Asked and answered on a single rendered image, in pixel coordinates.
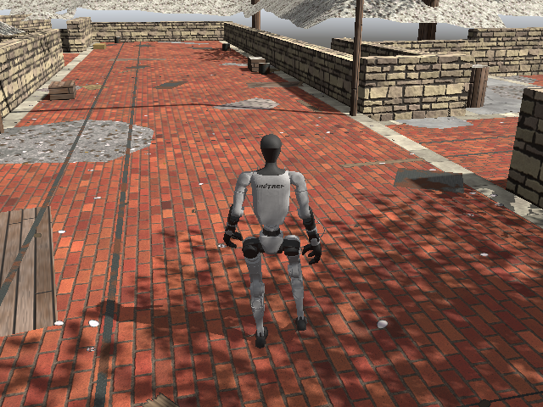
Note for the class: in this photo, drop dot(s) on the robot right upper arm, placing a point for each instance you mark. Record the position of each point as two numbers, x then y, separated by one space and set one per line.
301 193

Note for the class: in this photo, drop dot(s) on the left robot hand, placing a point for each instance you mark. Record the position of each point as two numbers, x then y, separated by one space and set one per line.
235 235

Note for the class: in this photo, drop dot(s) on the robot right forearm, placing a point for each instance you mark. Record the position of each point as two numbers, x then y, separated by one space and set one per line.
311 229

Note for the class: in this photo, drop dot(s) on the right robot hand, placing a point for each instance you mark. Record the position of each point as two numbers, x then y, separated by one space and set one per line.
317 251

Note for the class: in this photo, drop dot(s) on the robot left upper arm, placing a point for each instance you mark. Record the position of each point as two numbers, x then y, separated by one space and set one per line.
243 181

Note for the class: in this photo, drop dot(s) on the robot left forearm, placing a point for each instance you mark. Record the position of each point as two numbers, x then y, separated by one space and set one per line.
232 223

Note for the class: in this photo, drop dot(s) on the robot left thigh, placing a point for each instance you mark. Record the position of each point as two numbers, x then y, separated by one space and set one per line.
251 250

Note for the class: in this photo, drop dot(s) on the humanoid robot head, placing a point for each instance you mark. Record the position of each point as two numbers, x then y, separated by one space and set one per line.
270 146

